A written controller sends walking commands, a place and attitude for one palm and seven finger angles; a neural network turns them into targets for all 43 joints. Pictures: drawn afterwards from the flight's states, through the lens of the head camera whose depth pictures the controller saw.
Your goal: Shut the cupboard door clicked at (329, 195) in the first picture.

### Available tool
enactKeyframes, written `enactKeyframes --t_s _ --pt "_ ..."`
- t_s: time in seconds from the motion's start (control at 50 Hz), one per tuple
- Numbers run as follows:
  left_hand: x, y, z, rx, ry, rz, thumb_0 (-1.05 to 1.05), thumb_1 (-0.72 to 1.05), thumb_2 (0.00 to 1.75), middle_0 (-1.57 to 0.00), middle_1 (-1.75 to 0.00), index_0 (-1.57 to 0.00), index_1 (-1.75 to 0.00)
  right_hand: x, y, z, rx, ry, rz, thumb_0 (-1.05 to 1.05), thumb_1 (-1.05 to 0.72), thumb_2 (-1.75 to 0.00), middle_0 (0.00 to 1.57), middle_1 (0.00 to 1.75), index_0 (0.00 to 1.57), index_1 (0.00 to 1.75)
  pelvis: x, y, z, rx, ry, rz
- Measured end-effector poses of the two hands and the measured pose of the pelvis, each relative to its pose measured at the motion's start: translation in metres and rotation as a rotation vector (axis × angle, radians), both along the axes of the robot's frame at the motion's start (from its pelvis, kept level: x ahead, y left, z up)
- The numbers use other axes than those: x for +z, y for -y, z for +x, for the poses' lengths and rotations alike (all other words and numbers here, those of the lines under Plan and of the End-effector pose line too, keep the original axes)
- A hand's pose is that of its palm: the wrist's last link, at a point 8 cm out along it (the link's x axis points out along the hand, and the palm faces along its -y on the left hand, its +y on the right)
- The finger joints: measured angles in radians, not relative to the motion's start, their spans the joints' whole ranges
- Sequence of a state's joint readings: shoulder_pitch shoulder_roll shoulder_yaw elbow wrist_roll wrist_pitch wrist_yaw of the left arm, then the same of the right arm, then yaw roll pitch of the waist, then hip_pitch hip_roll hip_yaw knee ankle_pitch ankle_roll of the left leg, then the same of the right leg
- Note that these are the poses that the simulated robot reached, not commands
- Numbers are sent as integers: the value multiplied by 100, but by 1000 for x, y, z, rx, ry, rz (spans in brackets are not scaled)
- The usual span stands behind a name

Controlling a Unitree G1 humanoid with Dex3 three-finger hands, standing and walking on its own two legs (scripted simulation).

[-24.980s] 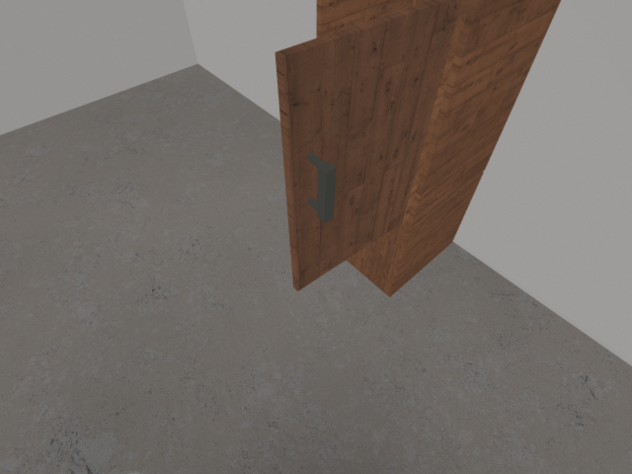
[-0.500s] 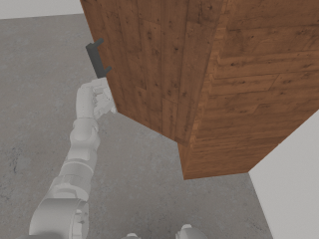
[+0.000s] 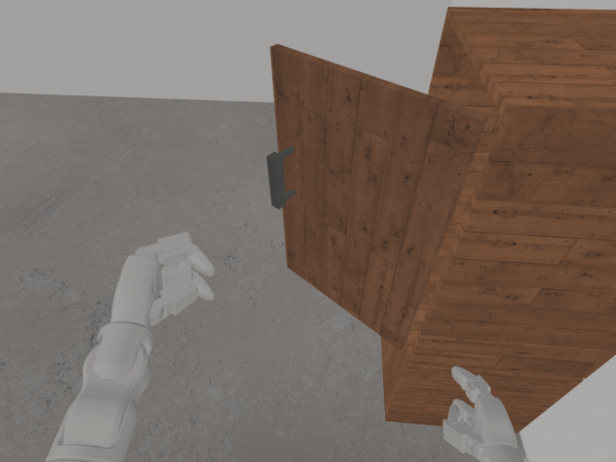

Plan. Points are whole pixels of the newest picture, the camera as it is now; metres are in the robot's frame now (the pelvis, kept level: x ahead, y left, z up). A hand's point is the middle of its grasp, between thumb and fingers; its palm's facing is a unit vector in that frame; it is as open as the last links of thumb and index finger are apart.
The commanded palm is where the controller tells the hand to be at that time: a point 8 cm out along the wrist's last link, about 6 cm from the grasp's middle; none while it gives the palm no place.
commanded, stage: draw the hand back to the body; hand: left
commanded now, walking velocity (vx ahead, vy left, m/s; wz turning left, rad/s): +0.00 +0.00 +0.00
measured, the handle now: (283, 177) +0.64 +0.11 +0.01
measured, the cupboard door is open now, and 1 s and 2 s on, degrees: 53 53 53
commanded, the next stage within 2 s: step back with the hand held close in 0.84 s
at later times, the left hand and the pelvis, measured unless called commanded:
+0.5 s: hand (28, 326) +0.19 +0.29 +0.17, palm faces +0.45 -0.78 -0.43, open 6.4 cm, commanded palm +0.15 +0.31 +0.18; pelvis +0.01 +0.01 +0.01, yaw +0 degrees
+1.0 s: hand (43, 323) +0.20 +0.27 +0.17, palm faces +0.45 -0.80 -0.41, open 7.4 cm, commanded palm +0.15 +0.31 +0.18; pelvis +0.00 +0.01 +0.01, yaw +0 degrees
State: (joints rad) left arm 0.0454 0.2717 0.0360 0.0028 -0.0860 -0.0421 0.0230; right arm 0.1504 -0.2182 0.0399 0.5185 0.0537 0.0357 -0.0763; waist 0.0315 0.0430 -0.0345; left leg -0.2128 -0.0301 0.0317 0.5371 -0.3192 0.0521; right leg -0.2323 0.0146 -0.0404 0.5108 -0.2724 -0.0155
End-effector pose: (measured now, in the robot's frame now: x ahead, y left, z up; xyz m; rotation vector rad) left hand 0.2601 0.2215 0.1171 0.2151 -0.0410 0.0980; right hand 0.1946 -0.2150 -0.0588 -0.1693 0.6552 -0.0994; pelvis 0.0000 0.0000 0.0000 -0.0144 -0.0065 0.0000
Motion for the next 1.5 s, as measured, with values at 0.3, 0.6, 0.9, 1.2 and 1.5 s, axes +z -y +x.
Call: enactKeyframes --t_s 0.3,0.6,0.9,1.2,1.5 --pt "41 -59 -66 205 28 148 1 89 90 -66 -79 -66 -80 -17 -25 -12 62 -84 24 1 -90 -90 21 30 21 30 8 -13 11 6 51 -6" --pt "70 -100 -121 391 101 266 1 89 90 -28 -38 -28 -39 -15 -3 -19 37 -54 -27 1 -90 -90 20 30 20 30 8 -15 5 11 67 -6" --pt "66 -85 -110 343 119 235 1 89 90 -21 -30 -21 -31 -9 -4 -19 35 -15 -22 1 -90 -90 20 30 20 30 8 -7 3 0 72 -5" --pt "51 -92 -89 270 77 285 1 89 90 -21 -30 -21 -31 -17 17 -35 -84 -118 -58 1 -90 -90 21 30 20 30 4 -17 2 -22 -25 -15" --pt "64 -124 -124 225 215 353 1 89 90 -21 -30 -21 -31 0 -4 -74 -124 -63 -107 1 -90 -90 20 30 20 30 -6 -43 -37 -43 -16 -13"
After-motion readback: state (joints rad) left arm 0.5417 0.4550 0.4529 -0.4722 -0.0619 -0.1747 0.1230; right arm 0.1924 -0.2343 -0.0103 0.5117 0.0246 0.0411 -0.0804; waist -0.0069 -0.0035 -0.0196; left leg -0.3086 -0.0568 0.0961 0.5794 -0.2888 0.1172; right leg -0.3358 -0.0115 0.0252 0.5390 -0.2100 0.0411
